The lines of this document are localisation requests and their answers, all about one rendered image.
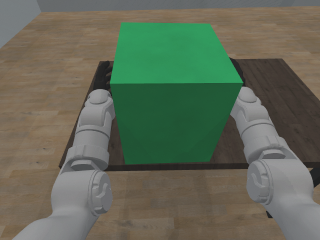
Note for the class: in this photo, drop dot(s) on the robot right hand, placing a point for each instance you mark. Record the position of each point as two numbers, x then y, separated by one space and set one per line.
239 70

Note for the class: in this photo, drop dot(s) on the robot left forearm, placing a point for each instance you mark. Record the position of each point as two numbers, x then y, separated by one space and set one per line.
90 146

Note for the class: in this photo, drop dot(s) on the table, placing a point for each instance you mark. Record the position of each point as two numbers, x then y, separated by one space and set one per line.
292 107

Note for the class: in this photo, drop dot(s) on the carton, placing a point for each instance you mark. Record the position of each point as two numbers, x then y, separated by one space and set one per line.
173 88

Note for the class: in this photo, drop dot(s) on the robot right forearm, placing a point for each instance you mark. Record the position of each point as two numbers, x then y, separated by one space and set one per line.
257 131

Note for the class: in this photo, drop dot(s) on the robot left upper arm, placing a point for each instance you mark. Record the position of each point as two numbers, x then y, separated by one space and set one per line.
78 199

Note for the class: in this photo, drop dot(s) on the robot right upper arm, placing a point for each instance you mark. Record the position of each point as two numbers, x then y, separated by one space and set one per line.
284 187

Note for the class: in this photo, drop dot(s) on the robot left hand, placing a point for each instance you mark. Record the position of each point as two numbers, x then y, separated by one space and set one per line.
101 79

